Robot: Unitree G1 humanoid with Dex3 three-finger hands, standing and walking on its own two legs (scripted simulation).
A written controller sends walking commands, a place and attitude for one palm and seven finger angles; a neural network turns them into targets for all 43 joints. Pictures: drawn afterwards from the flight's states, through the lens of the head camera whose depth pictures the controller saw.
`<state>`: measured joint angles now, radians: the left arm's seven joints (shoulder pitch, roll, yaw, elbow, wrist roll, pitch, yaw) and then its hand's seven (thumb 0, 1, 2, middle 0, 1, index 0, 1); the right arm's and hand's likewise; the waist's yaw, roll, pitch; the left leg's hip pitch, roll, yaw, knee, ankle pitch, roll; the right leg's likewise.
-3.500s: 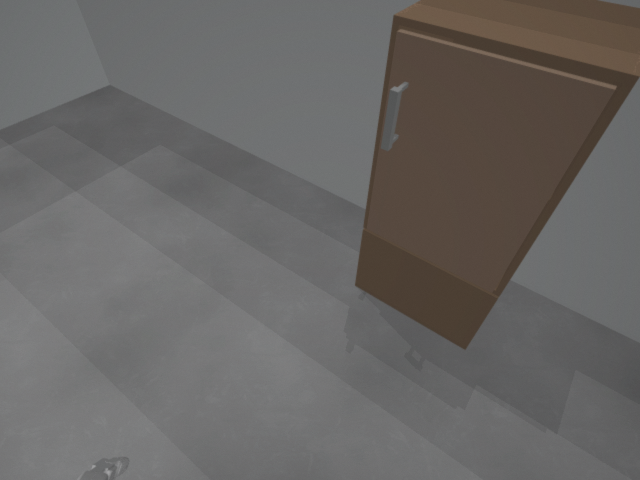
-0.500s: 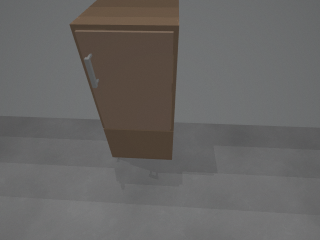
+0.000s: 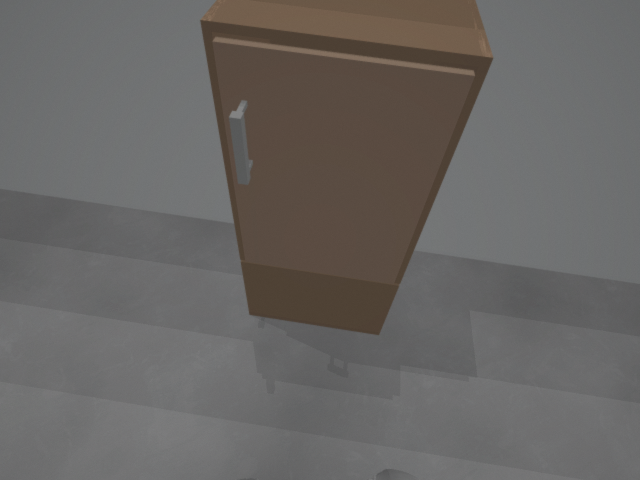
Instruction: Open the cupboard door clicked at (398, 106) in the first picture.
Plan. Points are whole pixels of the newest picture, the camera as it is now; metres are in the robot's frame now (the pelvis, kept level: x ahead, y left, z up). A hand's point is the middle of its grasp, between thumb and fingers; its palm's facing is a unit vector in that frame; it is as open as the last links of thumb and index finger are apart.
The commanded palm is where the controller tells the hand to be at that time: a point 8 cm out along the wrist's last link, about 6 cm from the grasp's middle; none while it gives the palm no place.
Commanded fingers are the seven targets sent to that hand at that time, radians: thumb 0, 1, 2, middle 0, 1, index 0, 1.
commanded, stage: take the last steps up to it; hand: left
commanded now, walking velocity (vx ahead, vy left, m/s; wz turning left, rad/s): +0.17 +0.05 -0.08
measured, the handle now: (243, 143) +0.65 +0.19 +0.02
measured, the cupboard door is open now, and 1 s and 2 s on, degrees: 0 0 0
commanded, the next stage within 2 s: come to a stop and stand still in 0.04 s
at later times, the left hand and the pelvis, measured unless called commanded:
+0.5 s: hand (191, 452) +0.18 +0.19 -0.17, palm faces +0.06 -0.98 -0.19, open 7.3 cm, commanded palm none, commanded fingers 0.00 0.90 0.90 -0.20 -0.30 -0.20 -0.30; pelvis +0.09 +0.02 +0.00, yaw +2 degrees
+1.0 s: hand out of the picture +0.09 +0.22 -0.16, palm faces +0.00 -0.98 -0.18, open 7.4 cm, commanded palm none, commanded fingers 0.00 0.90 0.90 -0.20 -0.30 -0.20 -0.30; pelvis +0.05 +0.04 +0.02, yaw -1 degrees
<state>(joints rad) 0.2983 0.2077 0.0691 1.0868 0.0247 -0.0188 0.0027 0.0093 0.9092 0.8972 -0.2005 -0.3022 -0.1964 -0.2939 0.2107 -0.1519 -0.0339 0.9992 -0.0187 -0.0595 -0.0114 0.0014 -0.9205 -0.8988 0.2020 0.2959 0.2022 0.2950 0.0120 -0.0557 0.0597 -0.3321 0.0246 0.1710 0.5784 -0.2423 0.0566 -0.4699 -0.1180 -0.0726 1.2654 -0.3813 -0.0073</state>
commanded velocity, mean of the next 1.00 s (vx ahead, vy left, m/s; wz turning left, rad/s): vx -0.06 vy -0.05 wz -0.01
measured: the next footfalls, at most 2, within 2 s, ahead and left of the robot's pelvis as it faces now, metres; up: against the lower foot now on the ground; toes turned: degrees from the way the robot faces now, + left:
right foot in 0.26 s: +0.20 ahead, -0.09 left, +0.00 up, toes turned -7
right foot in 1.08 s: +0.06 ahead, -0.11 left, +0.00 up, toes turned -4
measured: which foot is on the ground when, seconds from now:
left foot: down 0.00-1.00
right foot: up 0.00-0.24, down 0.26-0.58, up 0.60-1.00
